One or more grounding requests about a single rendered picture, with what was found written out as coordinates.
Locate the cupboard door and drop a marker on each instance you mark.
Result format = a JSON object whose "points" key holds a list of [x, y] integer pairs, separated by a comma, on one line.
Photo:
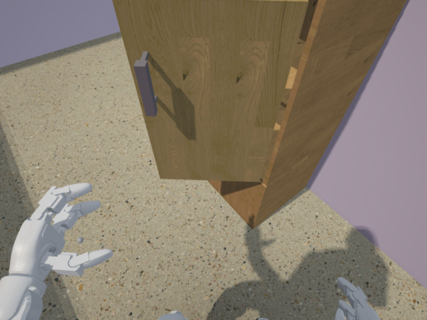
{"points": [[219, 69]]}

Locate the robot left forearm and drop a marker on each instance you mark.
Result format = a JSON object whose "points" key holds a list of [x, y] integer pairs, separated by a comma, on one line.
{"points": [[21, 297]]}

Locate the right robot hand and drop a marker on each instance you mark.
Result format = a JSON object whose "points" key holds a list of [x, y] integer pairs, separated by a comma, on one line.
{"points": [[357, 300]]}

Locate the left robot hand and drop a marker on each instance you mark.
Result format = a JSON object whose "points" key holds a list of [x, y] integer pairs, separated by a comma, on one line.
{"points": [[30, 254]]}

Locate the handle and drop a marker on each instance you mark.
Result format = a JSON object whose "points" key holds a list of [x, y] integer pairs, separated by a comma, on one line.
{"points": [[145, 85]]}

